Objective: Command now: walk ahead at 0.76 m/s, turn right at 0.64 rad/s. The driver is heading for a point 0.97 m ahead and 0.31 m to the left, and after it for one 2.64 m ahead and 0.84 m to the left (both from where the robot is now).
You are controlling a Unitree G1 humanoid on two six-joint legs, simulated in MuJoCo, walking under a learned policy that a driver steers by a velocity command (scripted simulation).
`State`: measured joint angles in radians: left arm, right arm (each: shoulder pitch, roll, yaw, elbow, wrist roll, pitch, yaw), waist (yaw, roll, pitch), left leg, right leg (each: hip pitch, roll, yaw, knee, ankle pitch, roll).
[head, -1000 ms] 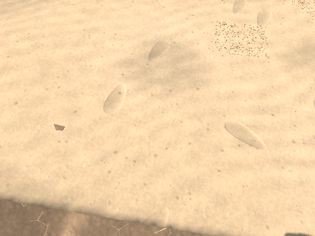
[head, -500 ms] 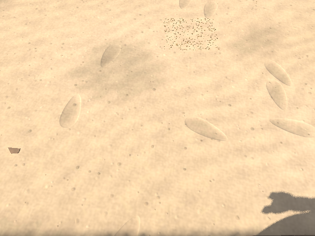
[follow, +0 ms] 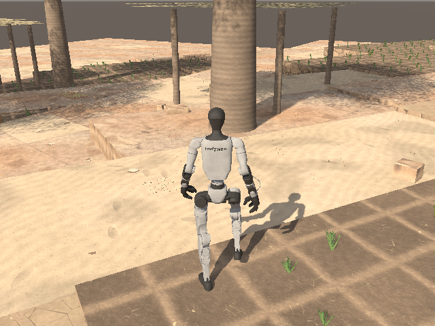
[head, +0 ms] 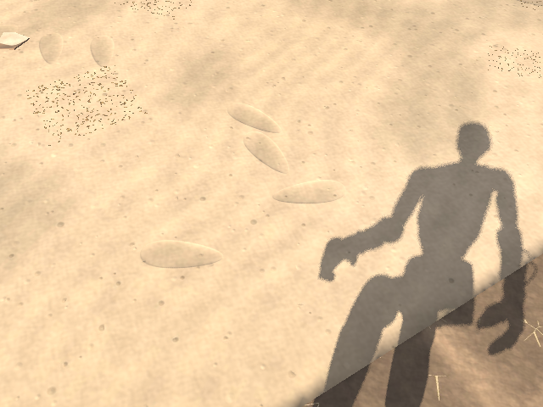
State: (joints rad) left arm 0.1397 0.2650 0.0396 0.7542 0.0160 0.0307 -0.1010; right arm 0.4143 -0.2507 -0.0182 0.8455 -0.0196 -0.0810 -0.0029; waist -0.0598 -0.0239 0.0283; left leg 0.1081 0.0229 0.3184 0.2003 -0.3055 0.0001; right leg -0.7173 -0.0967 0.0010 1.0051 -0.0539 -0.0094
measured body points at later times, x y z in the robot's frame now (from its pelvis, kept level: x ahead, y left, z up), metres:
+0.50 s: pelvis +0.34 -0.09 -0.01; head +0.35 -0.09 +0.44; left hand +0.28 +0.17 -0.14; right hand +0.48 -0.35 -0.13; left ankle +0.48 +0.07 -0.68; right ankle +0.24 -0.15 -0.74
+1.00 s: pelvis +0.78 +0.00 -0.10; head +0.80 +0.00 +0.35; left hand +0.90 +0.30 -0.15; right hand +0.85 -0.27 -0.24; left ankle +0.63 -0.04 -0.82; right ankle +1.05 -0.08 -0.78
